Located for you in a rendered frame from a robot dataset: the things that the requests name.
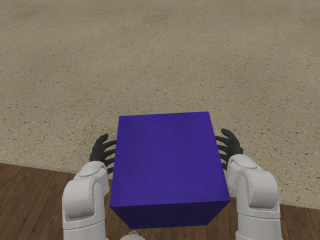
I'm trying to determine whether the right robot hand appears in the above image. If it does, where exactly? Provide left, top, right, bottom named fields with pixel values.
left=215, top=128, right=243, bottom=171

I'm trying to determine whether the left robot hand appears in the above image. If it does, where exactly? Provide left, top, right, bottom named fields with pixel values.
left=89, top=133, right=117, bottom=175

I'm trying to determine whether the carton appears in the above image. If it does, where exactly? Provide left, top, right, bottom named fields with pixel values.
left=109, top=111, right=231, bottom=230

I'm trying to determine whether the left robot forearm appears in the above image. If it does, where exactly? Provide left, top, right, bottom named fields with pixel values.
left=62, top=161, right=110, bottom=240

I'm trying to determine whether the right robot forearm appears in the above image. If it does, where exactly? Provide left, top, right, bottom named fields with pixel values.
left=227, top=154, right=283, bottom=240

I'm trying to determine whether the robot left shin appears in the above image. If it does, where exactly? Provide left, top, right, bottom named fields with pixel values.
left=128, top=231, right=138, bottom=235

